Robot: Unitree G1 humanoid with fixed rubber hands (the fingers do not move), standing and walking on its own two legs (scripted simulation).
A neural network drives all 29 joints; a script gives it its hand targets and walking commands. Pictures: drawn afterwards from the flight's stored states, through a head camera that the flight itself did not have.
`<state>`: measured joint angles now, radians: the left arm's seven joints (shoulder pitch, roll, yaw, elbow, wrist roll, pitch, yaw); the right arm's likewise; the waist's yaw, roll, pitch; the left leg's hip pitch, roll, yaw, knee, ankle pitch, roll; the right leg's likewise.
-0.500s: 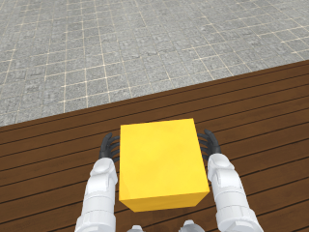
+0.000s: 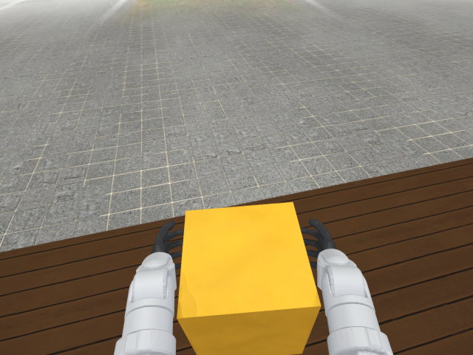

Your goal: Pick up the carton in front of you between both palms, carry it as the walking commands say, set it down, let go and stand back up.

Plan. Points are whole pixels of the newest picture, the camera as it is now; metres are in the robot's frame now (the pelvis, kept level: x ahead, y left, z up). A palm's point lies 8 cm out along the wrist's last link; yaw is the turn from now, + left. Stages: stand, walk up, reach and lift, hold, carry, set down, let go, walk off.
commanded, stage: reach and lift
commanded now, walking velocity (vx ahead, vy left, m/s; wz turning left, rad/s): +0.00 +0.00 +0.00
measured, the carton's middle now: (245, 284) +0.30 -0.01 -0.05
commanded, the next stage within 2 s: hold in 0.84 s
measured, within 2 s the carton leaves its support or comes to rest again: neither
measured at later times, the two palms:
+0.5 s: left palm (165, 254) +0.31 +0.14 +0.04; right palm (329, 252) +0.30 -0.16 +0.04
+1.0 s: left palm (159, 250) +0.31 +0.15 +0.06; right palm (327, 246) +0.30 -0.15 +0.05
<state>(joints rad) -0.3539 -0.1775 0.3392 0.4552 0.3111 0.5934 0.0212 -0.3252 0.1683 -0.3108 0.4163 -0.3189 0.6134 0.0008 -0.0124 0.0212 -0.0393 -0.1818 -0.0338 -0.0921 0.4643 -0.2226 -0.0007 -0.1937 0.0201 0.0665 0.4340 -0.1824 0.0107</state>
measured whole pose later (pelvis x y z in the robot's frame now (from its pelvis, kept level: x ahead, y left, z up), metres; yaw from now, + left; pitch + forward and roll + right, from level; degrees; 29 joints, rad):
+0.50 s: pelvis +0.00 -0.01 +0.00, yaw +1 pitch -5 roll +0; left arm -0.42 -0.18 0.37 0.46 0.34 0.59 0.00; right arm -0.38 0.19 -0.34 0.39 -0.34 0.63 0.00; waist -0.02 0.03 0.02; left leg -0.15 -0.03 -0.10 0.44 -0.21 -0.01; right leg -0.16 0.02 0.06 0.43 -0.18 0.00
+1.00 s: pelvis +0.02 +0.00 +0.01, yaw +0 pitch -6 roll +0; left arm -0.25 -0.15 0.22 0.25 0.26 0.72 0.02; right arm -0.24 0.15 -0.19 0.22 -0.27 0.74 -0.01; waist -0.01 0.01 -0.01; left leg -0.04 -0.03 -0.09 0.33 -0.19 0.00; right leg -0.06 0.02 0.07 0.32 -0.16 0.01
